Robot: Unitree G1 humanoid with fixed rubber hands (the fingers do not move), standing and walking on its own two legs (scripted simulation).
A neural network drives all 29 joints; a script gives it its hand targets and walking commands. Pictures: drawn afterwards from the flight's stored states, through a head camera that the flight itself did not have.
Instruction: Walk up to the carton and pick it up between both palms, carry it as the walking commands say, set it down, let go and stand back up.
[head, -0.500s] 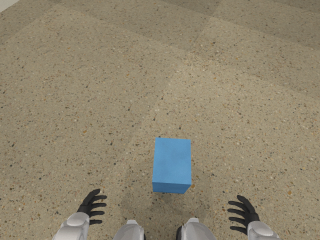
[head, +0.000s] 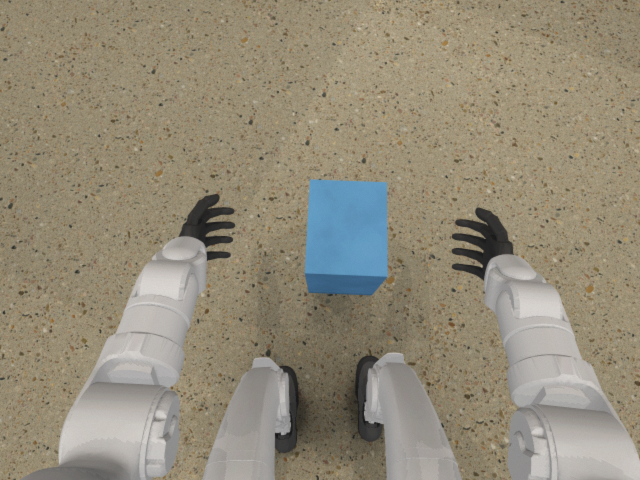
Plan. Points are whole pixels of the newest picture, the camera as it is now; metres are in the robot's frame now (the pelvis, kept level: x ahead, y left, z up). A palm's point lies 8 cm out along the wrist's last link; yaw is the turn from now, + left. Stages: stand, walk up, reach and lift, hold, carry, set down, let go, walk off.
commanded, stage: reach and lift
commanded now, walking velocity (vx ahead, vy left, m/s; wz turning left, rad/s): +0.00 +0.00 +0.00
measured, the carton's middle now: (343, 243) +0.53 -0.05 -0.55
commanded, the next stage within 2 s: none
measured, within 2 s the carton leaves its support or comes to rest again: neither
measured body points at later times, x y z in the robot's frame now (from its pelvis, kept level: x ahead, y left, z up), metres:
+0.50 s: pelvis +0.02 -0.01 -0.03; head +0.32 -0.02 +0.31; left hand +0.55 +0.15 -0.13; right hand +0.52 -0.22 -0.13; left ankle +0.08 +0.11 -0.65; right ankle +0.11 -0.11 -0.65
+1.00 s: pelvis +0.01 -0.01 -0.11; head +0.34 -0.01 +0.20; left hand +0.56 +0.14 -0.24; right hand +0.53 -0.22 -0.23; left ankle +0.09 +0.11 -0.65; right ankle +0.11 -0.11 -0.65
